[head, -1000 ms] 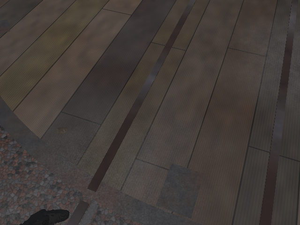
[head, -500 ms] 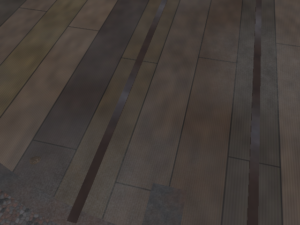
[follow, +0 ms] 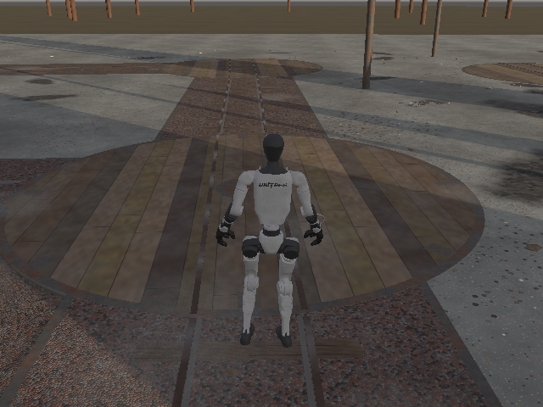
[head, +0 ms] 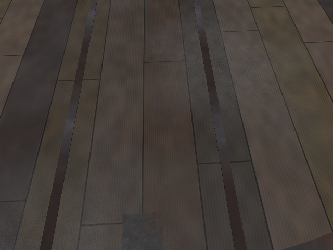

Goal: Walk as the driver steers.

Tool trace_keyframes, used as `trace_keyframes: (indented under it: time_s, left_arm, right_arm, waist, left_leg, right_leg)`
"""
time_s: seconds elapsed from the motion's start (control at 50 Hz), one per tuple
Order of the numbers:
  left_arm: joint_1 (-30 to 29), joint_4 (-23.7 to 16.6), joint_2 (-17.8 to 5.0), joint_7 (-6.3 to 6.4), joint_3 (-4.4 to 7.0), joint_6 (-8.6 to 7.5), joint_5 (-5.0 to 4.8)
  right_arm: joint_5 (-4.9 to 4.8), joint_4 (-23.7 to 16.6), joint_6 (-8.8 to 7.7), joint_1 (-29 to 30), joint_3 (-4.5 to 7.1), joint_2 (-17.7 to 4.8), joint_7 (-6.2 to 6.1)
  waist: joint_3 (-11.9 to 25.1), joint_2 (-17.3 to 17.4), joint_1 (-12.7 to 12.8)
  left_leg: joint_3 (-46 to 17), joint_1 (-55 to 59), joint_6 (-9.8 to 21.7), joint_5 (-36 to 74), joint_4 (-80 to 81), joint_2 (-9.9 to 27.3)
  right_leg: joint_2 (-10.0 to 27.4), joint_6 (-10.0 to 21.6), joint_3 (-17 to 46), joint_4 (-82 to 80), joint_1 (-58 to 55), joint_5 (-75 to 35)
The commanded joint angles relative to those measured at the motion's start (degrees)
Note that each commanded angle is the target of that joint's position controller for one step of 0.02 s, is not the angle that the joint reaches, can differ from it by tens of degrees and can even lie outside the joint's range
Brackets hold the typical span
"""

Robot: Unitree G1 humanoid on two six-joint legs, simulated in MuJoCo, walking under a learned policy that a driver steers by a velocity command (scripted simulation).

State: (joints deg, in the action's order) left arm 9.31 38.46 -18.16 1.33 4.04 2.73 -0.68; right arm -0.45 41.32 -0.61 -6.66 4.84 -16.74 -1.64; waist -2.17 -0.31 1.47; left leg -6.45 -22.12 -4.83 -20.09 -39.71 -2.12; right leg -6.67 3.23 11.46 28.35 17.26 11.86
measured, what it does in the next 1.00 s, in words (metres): steps on the spot: left foot, then right foot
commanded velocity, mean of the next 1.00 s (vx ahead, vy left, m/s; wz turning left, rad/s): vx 0.00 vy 0.00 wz -0.12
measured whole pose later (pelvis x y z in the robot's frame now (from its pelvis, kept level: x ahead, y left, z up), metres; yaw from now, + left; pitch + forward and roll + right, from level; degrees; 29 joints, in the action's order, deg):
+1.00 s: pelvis +0.00 -0.01 +0.00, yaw -4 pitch -2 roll +0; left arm 13.2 52.0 -13.6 0.9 1.2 -0.2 0.3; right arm 0.2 57.5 0.2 -11.6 2.1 -15.0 -2.5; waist -2.4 0.2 -0.7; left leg -3.9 -11.2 -3.5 -14.2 -27.1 2.1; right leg -2.1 0.9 3.3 27.8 8.7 17.2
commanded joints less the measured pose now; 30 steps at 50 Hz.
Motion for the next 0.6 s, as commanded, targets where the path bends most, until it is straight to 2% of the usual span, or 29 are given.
trace_keyframes:
  time_s: [0.02,0.04,0.06,0.08,0.1,0.12,0.14,0.16,0.18,0.2,0.24,0.28,0.3,0.32,0.34,0.36,0.38,0.4,0.42,0.44,0.46,0.5,0.6]
  left_arm:
    - [-2.16,-4.26,-8.91,0.07,2.32,-0.17,-0.25]
    - [-2.79,-4.34,-8.34,0.22,2.05,0.05,-0.56]
    - [-1.64,-4.1,-7.2,0.38,1.65,0.1,-0.62]
    - [1.07,-3.98,-4.7,0.3,0.82,-0.17,0.41]
    - [2.34,-4.66,-4.99,0.24,1.03,-0.67,0.06]
    - [1.79,-4.15,-8.89,0.35,2.13,-1.15,0.97]
    - [1.63,-3.26,-10.93,0.31,3.09,-1.14,0.39]
    - [2.1,-2.06,-9.74,0.46,3.1,-0.73,0.26]
    - [2.2,-1.57,-8.32,0.61,2.79,-0.23,0.39]
    - [2.3,-1.19,-6.31,0.51,2.19,0.03,0.29]
    - [1.34,-1.46,-3.43,0.22,1.06,-0.06,0.17]
    - [-0.88,-1.94,-1.41,-0.11,0.01,-0.45,0.26]
    - [-1.22,-1.81,-1.85,-0.2,0.07,-0.59,0.0]
    - [-0.25,-1.14,-2.51,-0.28,0.31,-0.67,-0.23]
    - [1.67,-0.01,-2.63,-0.36,0.42,-0.76,-0.15]
    - [2.3,0.57,-3.27,-0.39,0.47,-0.8,0.33]
    - [2.41,0.17,-5.59,-0.04,0.7,-0.77,0.93]
    - [2.13,0.25,-9.83,0.36,1.55,-0.61,1.35]
    - [1.54,0.92,-6.42,-0.15,0.9,-0.71,1.52]
    - [0.77,0.67,-3.79,-0.58,0.14,-1.02,1.7]
    - [0.82,1.22,-3.37,-0.6,-0.07,-1.37,1.94]
    - [1.08,1.89,-3.63,-0.58,-0.24,-2.25,1.71]
    - [2.39,3.52,-2.8,-0.31,-0.85,-3.05,1.5]
  right_arm:
    - [-0.18,-3.48,-1.71,-0.93,1.37,-5.44,0.83]
    - [-0.04,-2.93,-1.96,-2.45,1.34,-5.09,1.16]
    - [0.46,-2.78,-2.08,-2.98,1.46,-5.78,1.26]
    - [1.57,-3.71,-1.92,-2.69,1.78,-8.92,1.03]
    - [2.95,-3.7,-1.43,-1.08,2.13,-11.92,0.91]
    - [2.91,-4.16,-1.61,-0.87,1.5,-8.96,0.91]
    - [2.12,-4.33,-1.67,0.02,1.07,-7.93,0.77]
    - [1.34,-4.21,-1.58,1.26,0.82,-7.3,0.61]
    - [0.54,-4.04,-1.56,1.97,0.39,-6.34,0.57]
    - [0.38,-3.65,-1.43,1.99,-0.12,-5.52,0.53]
    - [0.76,-2.88,-0.92,1.48,-0.45,-4.97,0.6]
    - [0.87,-2.29,-0.2,0.3,-0.28,-5.9,0.6]
    - [0.85,-1.83,0.17,-1.09,-0.14,-6.75,0.62]
    - [0.61,-1.52,0.42,-1.48,-0.17,-7.2,0.65]
    - [0.18,-1.28,0.53,-1.12,-0.42,-7.03,0.73]
    - [-0.11,-0.52,0.24,-2.74,-0.75,-6.39,0.86]
    - [0.43,0.02,-0.57,-4.44,-1.18,-5.79,1.15]
    - [1.57,-0.27,-1.58,-5.91,-1.49,-5.01,1.69]
    - [1.93,0.32,-1.91,-4.33,-1.92,-3.71,1.7]
    - [1.96,0.53,-1.82,-1.81,-1.83,-4.64,1.62]
    - [1.67,0.79,-1.59,-0.82,-1.78,-4.44,1.38]
    - [1.28,1.43,-0.81,-1.37,-1.74,-4.44,0.79]
    - [1.09,4.23,-0.3,-2.78,-1.64,-4.21,0.15]
  waist:
    - [7.67,-8.52,-0.77]
    - [7.81,-8.16,-1.99]
    - [7.8,-6.68,-2.11]
    - [9.0,1.94,-0.28]
    - [5.62,13.76,2.12]
    - [6.02,12.7,0.06]
    - [5.01,9.46,-0.13]
    - [4.45,7.47,0.41]
    - [3.66,7.45,0.21]
    - [3.45,7.51,0.17]
    - [4.2,9.13,-0.28]
    - [5.32,11.12,-2.11]
    - [5.75,11.64,-2.96]
    - [5.98,11.47,-2.67]
    - [5.78,10.83,-1.44]
    - [5.37,9.52,-1.21]
    - [6.36,6.41,-1.89]
    - [7.31,-2.2,-4.51]
    - [7.85,-5.52,-3.56]
    - [5.67,-3.89,-2.3]
    - [4.51,-3.43,-2.01]
    - [1.98,-4.22,-2.14]
    - [0.72,-3.05,-2.17]
  left_leg:
    - [1.25,2.62,1.31,2.51,7.95,0.09]
    - [2.14,6.8,2.2,7.95,14.59,0.25]
    - [0.75,11.58,3.57,14.82,19.39,2.62]
    - [-8.45,16.67,7.15,22.24,21.24,12.11]
    - [-18.27,15.8,16.22,32.74,21.92,20.18]
    - [-22.38,12.75,21.99,30.92,22.62,24.47]
    - [-19.08,12.25,21.24,27.91,22.29,22.05]
    - [-14.89,12.33,18.64,24.42,21.55,18.64]
    - [-12.4,12.88,17.18,23.79,20.98,16.8]
    - [-10.12,12.82,16.66,25.64,20.51,15.36]
    - [-6.19,13.72,16.01,27.61,19.82,12.72]
    - [-5.08,14.54,15.96,29.06,18.74,12.02]
    - [-5.89,15.19,16.33,29.57,18.23,12.48]
    - [-6.32,15.33,16.21,29.38,17.49,12.57]
    - [-5.97,14.26,15.39,28.91,16.72,12.12]
    - [-5.75,12.58,13.49,27.33,16.71,11.46]
    - [-5.06,9.16,10.27,23.52,16.27,10.7]
    - [-0.45,7.08,7.05,17.6,14.62,6.6]
    - [2.8,11.01,4.18,10.53,14.83,4.22]
    - [3.18,11.51,2.84,10.03,14.06,3.81]
    - [3.33,11.59,2.74,10.78,13.61,3.79]
    - [2.97,11.2,3.0,12.69,13.45,3.97]
    - [2.88,11.84,2.49,12.97,13.86,4.08]
  right_leg:
    - [14.84,8.59,17.64,-4.2,-8.74,-16.9]
    - [13.56,7.19,16.91,-2.83,-7.6,-16.7]
    - [11.58,4.8,15.64,-1.36,-5.14,-11.66]
    - [7.1,1.44,10.17,6.1,-0.58,1.19]
    - [-1.58,-2.02,0.72,13.91,7.95,19.98]
    - [0.9,-4.98,-0.48,25.72,8.94,25.89]
    - [1.58,-6.07,-0.29,32.15,9.83,23.29]
    - [1.93,-7.09,-0.3,34.43,10.41,20.43]
    - [2.22,-8.0,-0.05,35.02,11.3,18.14]
    - [2.46,-8.63,-0.44,33.63,10.49,16.62]
    - [4.0,-9.32,-4.3,24.92,7.16,15.08]
    - [5.79,-9.35,-7.88,14.34,2.38,15.18]
    - [5.75,-9.21,-8.82,10.09,0.63,13.92]
    - [5.55,-8.77,-9.56,4.67,-1.67,10.13]
    - [5.21,-7.87,-10.47,-3.49,-5.47,3.25]
    - [5.47,-6.57,-9.67,-9.9,-9.48,-3.38]
    - [8.9,-4.8,-5.46,-9.33,-14.83,-10.26]
    - [12.82,-1.87,-1.85,-4.23,-15.61,-17.93]
    - [12.56,0.5,-2.02,-4.23,-10.42,-9.9]
    - [11.65,0.51,-1.94,-5.41,-7.98,-4.65]
    - [11.06,-0.24,-2.2,-5.99,-6.57,-2.42]
    - [10.56,-1.14,-2.33,-6.3,-4.61,-2.91]
    - [10.0,-1.37,-2.49,-6.52,-3.54,-2.24]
